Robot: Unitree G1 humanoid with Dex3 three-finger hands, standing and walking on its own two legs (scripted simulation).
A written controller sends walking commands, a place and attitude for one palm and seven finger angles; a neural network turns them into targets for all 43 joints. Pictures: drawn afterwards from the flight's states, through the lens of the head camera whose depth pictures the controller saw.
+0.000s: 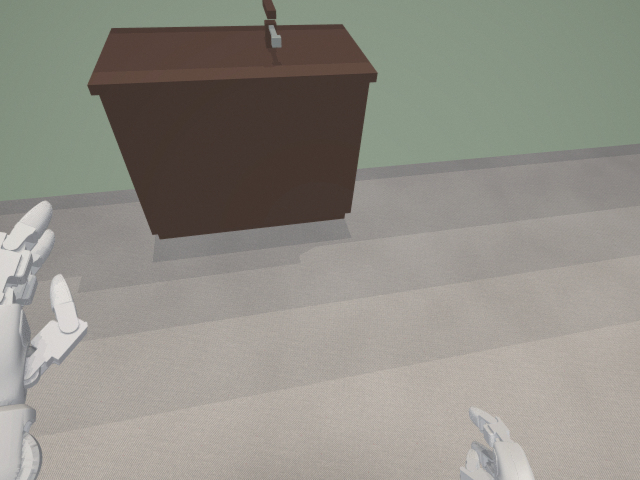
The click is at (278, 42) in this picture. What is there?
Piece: tap's lever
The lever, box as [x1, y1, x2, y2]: [271, 35, 280, 47]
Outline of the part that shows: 271,35 272,47 280,46 280,36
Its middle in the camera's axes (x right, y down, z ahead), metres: -0.14 -0.61 +1.19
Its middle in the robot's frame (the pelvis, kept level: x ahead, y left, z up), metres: +1.29 +0.22 +0.03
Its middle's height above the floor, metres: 0.80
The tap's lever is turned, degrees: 0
